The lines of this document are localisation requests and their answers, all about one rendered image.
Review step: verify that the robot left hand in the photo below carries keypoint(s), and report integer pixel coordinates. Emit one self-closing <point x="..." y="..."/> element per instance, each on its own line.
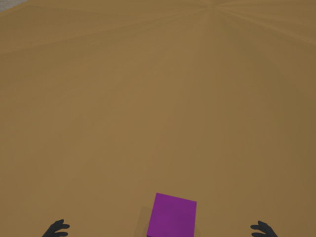
<point x="55" y="227"/>

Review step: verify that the robot right hand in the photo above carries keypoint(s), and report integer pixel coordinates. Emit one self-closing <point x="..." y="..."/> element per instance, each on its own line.
<point x="264" y="228"/>

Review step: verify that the carton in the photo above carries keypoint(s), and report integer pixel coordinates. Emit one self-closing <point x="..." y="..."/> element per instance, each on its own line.
<point x="172" y="217"/>

